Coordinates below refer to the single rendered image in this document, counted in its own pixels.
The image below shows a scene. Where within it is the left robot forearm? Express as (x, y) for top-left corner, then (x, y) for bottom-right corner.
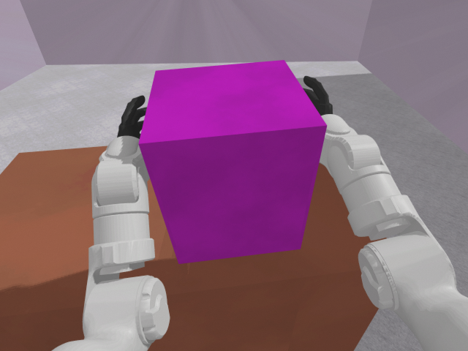
(83, 136), (155, 336)

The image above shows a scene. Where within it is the robot left upper arm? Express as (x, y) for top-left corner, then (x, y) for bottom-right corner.
(52, 275), (170, 351)

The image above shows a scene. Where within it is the left robot hand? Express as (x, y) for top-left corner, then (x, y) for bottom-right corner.
(117, 95), (147, 139)

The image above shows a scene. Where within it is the right robot hand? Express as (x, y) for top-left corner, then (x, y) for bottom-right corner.
(303, 76), (333, 116)

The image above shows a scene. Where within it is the right robot forearm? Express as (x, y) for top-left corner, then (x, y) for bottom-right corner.
(319, 114), (456, 284)

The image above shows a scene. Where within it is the pedestal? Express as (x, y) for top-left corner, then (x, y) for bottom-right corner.
(0, 146), (386, 351)

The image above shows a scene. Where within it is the robot right upper arm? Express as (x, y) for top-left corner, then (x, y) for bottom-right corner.
(358, 231), (468, 351)

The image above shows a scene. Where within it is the carton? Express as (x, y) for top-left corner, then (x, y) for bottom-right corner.
(138, 60), (327, 264)

